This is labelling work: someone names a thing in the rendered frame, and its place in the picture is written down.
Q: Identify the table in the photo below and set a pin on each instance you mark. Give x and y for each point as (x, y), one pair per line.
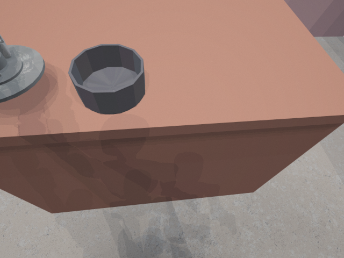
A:
(235, 91)

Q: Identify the robot left hand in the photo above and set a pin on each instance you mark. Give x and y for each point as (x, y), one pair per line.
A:
(4, 49)

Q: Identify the lid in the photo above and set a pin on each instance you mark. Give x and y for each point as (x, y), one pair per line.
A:
(24, 69)

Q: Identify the pot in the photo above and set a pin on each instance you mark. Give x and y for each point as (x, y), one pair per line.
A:
(109, 78)

